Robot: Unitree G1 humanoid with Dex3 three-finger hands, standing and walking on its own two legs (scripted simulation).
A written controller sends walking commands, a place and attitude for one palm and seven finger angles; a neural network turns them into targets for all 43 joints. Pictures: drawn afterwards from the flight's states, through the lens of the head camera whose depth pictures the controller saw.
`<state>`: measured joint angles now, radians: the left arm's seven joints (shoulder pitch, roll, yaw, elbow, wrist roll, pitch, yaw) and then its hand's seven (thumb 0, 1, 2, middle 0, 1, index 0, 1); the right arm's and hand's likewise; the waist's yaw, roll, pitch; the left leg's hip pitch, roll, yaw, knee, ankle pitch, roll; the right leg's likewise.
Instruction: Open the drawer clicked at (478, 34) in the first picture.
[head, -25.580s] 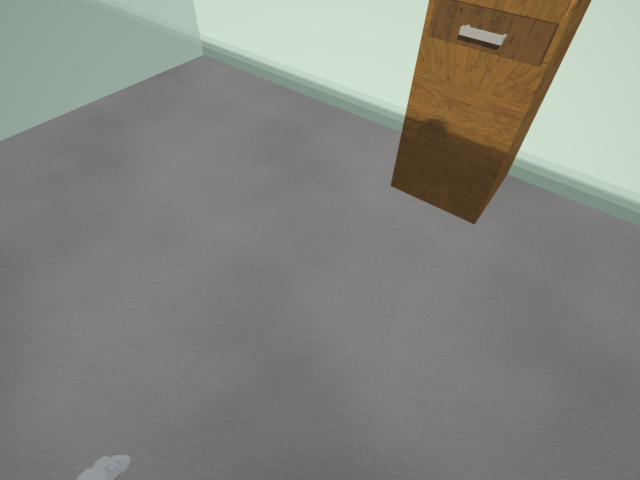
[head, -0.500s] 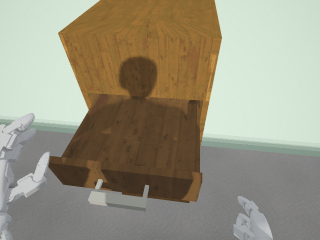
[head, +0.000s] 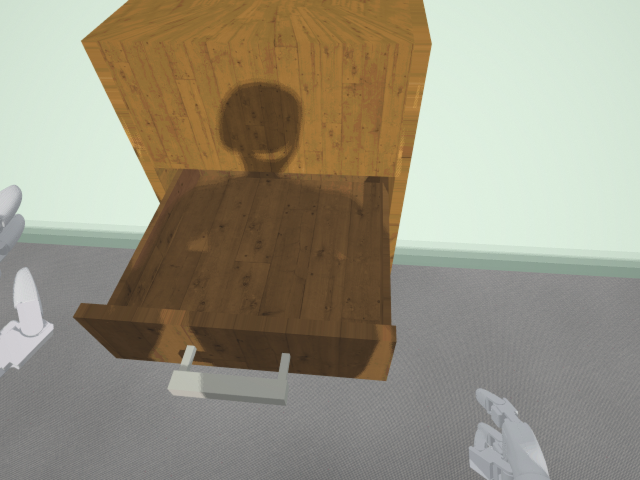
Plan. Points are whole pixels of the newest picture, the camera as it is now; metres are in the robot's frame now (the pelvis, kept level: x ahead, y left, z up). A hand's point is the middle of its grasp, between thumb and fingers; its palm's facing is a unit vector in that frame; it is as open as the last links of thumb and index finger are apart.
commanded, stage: step back with the hand held close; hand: left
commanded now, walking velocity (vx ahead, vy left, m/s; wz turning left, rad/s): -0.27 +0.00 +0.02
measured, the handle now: (233, 372) +0.24 +0.14 +0.00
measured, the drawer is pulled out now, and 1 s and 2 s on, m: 0.28 0.28 0.28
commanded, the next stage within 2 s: stop stepping back and stand still in 1.14 s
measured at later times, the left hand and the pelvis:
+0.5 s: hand (46, 397) +0.15 +0.23 +0.18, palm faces +0.33 -0.79 -0.51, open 7.4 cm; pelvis -0.06 +0.00 -0.01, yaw -3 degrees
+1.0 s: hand out of the picture +0.07 +0.24 +0.19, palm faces +0.40 -0.78 -0.48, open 7.4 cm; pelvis -0.13 +0.00 -0.01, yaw -1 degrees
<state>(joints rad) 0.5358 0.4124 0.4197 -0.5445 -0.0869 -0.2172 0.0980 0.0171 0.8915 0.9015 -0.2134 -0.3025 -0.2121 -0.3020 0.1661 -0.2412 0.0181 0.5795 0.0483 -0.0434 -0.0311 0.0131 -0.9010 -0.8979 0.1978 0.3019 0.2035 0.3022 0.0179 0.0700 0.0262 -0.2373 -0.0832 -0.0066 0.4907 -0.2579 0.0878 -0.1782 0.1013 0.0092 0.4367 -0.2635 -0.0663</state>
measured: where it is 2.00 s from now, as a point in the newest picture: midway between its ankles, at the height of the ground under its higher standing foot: outside the picture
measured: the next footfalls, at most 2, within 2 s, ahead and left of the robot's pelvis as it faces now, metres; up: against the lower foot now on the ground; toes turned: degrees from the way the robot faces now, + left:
left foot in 0.78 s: -0.07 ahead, +0.15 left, +0.00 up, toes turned +2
right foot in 0.96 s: -0.09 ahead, -0.10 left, +0.00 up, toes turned -2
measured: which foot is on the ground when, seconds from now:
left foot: down 0.00-0.56, up 0.58-0.76, down 0.78-1.00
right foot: down 0.00-0.82, up 0.84-0.94, down 0.96-1.00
